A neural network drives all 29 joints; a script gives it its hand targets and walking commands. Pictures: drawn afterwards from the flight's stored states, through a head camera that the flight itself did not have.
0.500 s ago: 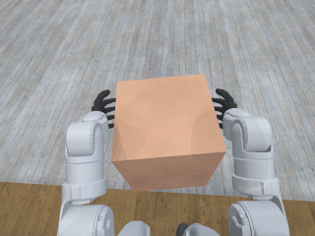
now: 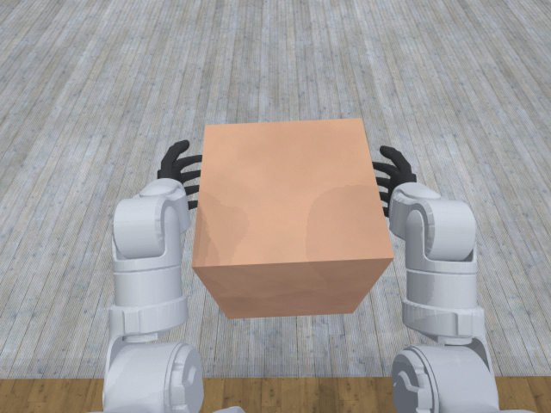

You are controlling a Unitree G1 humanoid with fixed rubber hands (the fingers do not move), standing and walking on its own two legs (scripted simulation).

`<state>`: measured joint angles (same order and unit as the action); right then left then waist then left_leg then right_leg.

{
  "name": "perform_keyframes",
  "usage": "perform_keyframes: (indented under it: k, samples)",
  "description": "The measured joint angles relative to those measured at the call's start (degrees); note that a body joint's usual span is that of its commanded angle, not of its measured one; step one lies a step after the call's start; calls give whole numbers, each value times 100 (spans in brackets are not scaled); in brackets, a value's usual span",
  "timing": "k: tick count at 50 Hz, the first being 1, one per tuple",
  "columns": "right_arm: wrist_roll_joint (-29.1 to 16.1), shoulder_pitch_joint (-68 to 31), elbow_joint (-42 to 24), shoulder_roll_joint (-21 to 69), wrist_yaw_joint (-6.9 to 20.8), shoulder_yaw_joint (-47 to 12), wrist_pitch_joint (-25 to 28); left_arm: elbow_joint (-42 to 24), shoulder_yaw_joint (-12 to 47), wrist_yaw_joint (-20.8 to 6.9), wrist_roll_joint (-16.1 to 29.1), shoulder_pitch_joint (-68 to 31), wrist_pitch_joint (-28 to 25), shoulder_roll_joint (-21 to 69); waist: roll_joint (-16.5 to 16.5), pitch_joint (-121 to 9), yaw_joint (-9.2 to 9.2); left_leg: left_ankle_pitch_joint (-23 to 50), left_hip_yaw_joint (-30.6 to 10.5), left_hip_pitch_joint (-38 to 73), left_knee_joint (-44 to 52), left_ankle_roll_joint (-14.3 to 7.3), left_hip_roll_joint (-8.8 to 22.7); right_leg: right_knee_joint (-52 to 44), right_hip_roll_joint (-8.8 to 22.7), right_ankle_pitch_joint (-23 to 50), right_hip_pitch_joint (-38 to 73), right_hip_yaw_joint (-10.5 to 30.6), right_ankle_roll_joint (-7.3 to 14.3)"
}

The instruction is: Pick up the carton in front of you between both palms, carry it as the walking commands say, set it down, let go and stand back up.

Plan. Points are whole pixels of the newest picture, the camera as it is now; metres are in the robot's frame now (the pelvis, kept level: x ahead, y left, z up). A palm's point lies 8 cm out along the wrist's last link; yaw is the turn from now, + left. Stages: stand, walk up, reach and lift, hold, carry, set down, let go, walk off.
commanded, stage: carry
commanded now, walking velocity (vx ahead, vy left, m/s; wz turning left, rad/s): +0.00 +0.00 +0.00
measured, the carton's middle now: (287, 229) +0.36 +0.00 +0.02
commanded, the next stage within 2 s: none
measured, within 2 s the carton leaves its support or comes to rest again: neither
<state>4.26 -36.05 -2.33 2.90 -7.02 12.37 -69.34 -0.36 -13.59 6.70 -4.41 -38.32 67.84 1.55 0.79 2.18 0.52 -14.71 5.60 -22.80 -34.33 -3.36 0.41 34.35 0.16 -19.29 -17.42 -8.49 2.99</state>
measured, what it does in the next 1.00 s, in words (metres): stands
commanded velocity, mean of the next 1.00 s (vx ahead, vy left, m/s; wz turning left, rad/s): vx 0.00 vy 0.00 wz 0.00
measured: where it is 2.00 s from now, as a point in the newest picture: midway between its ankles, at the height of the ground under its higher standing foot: outside the picture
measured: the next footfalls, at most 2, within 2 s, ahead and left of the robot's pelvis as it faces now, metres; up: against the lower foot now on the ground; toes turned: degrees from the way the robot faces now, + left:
none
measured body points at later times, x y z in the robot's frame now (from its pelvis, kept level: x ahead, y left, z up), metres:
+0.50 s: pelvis +0.01 +0.00 +0.00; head +0.04 +0.00 +0.45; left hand +0.38 +0.15 +0.11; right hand +0.37 -0.15 +0.10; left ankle -0.01 +0.10 -0.73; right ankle -0.06 -0.07 -0.73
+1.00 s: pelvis -0.03 +0.00 +0.00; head -0.05 +0.00 +0.45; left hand +0.33 +0.16 +0.13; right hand +0.33 -0.14 +0.12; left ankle -0.01 +0.10 -0.73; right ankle -0.06 -0.07 -0.73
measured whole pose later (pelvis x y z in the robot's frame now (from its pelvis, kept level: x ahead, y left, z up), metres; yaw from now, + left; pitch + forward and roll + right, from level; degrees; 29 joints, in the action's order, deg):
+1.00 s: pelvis -0.03 +0.00 +0.00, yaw +0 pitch +1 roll +0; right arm 3.7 -36.5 11.3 0.9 -7.0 10.3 -71.0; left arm 13.3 -12.0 6.5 -4.3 -38.1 68.8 -0.4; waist 0.7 -5.5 -0.1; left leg -14.1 5.7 -17.6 -30.1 -2.4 -0.2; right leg 30.2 0.1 -19.6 -12.3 -7.9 3.0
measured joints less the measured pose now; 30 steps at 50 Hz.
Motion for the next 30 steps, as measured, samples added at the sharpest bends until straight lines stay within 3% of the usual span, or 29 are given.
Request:
perform_keyframes:
  k: [16, 30]
  samples:
    - [-45, -18, 391, -84, -1, -124, -45, 241, 16, -7, -38, 92, 69, -35, 3, -309, 28, -8, -20, 378, 336, 47, -36, -325, -14, 14, 373, 27, -75]
    - [-66, 23, 721, -148, -1, -194, -92, 613, 81, -11, -31, 121, 85, -82, 20, -422, 25, -327, -19, 340, 54, 135, -32, -163, -10, -377, 396, 52, 10]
